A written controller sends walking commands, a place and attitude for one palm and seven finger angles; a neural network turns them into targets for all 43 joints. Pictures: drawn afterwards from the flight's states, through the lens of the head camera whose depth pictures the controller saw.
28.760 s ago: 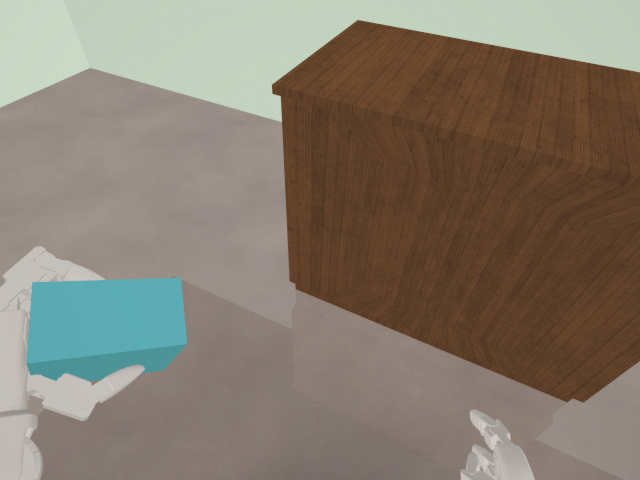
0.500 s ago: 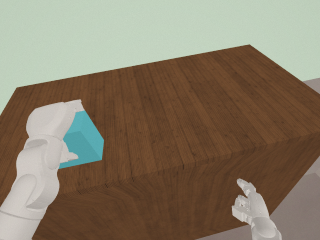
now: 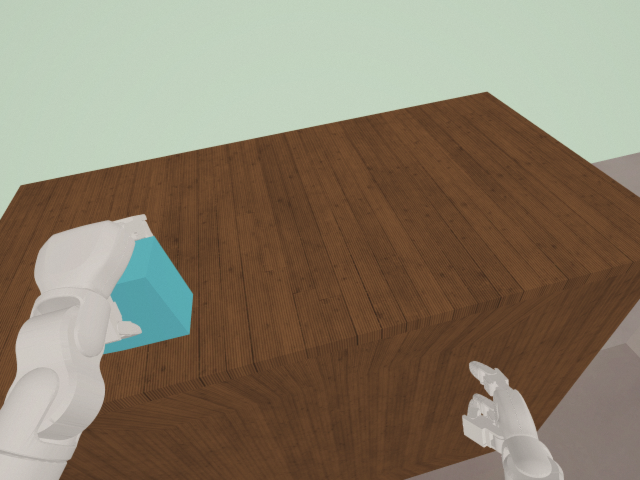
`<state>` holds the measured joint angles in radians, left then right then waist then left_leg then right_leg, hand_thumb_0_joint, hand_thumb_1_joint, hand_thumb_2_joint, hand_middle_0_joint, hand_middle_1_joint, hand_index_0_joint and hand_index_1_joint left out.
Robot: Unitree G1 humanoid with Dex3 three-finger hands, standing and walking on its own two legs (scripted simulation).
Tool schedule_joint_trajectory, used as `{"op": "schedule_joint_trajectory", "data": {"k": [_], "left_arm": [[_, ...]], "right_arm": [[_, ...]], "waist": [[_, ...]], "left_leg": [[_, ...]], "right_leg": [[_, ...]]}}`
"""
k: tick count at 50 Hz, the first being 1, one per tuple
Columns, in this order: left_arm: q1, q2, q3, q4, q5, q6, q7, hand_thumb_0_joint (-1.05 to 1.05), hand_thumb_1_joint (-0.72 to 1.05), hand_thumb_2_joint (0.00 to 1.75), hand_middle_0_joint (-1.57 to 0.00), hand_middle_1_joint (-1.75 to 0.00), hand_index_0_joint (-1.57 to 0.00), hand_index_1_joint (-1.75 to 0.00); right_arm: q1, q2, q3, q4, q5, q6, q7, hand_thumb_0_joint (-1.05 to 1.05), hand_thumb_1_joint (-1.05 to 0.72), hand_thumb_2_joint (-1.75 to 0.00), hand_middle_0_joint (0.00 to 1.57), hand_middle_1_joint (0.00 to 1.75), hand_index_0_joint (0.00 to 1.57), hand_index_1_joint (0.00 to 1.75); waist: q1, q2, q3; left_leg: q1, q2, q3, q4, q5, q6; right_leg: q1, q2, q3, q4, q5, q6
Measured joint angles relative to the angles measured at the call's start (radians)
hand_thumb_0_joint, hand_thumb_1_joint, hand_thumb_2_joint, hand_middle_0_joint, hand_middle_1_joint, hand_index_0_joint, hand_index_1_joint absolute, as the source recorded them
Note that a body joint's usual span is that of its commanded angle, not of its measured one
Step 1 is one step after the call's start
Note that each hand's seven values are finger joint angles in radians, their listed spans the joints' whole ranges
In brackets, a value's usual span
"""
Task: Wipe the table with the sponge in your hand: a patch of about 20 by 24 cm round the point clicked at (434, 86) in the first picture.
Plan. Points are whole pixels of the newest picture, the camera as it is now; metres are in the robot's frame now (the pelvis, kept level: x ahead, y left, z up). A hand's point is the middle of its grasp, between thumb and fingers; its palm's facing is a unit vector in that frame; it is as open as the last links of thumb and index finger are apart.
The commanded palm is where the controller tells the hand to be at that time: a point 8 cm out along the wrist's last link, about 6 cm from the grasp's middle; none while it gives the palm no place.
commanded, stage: wipe forward along the first lane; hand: left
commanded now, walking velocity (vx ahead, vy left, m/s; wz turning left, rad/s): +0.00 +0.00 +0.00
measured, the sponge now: (134, 306) +0.25 +0.28 +0.12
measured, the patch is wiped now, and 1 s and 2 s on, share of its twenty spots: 0.00 0.30 0.60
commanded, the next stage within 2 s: slide across to the middle lane in 1.56 s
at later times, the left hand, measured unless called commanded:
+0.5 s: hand (118, 255) +0.30 +0.31 +0.16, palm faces +0.04 -0.01 -1.00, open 10.6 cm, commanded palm +0.27 +0.31 +0.20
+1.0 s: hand (126, 232) +0.34 +0.33 +0.15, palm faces -0.02 +0.00 -1.00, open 10.6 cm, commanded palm +0.32 +0.33 +0.19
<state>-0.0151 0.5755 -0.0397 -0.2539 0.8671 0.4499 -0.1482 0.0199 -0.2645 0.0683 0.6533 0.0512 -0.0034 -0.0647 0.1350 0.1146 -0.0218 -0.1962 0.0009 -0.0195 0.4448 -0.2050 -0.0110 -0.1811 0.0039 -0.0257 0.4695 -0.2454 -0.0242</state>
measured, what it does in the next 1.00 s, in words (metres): stands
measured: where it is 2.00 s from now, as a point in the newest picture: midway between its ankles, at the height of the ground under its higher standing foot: outside the picture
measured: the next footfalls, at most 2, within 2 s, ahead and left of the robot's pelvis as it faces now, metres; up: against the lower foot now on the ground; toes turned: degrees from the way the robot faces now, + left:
none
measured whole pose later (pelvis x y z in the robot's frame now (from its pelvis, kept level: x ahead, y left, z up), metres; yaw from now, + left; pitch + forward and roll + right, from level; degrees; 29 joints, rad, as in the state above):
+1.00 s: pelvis +0.01 +0.01 +0.00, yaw +2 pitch +1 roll +0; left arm -0.43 0.61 -0.03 0.33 0.94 0.28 -0.18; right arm 0.15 -0.29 0.04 0.67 0.08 0.04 -0.08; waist 0.06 0.09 -0.04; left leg -0.27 -0.01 -0.05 0.47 -0.21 0.00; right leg -0.23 0.00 -0.05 0.45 -0.24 -0.01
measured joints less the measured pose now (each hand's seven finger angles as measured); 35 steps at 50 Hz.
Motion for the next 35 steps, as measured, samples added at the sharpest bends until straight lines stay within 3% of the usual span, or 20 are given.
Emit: {"op": "schedule_joint_trajectory", "data": {"k": [5,20,35], "left_arm": [[-0.047,0.006,-0.011,0.059,0.012,-0.011,-0.003,-0.01,-0.54,1.03,-0.68,-1.31,-0.70,-1.31],[-0.191,0.014,-0.005,0.264,0.035,-0.090,-0.025,-0.02,-0.54,1.03,-0.68,-1.31,-0.70,-1.30],[-0.317,0.029,0.007,0.444,0.061,-0.129,-0.046,-0.01,-0.54,1.03,-0.68,-1.31,-0.70,-1.30]], "right_arm": [[0.003,-0.003,0.000,0.012,0.003,0.002,-0.013,0.01,-0.90,-0.90,0.20,0.30,0.20,0.30],[0.045,-0.007,-0.006,0.022,0.010,-0.016,-0.032,0.01,-0.90,-0.90,0.20,0.30,0.20,0.30],[0.105,-0.028,-0.026,0.017,0.019,0.009,-0.025,0.01,-0.90,-0.90,0.20,0.30,0.20,0.30]], "waist": [[0.005,-0.002,0.000],[-0.016,-0.005,0.001],[-0.053,-0.016,-0.008]], "left_leg": [[-0.005,0.000,-0.008,0.005,-0.001,-0.002],[-0.020,-0.003,-0.026,0.005,0.003,-0.003],[-0.049,-0.005,-0.029,0.019,-0.006,0.004]], "right_leg": [[0.000,0.000,-0.008,0.002,-0.002,-0.001],[-0.004,-0.001,-0.026,-0.009,0.001,-0.003],[-0.024,-0.003,-0.028,-0.013,0.001,0.003]]}}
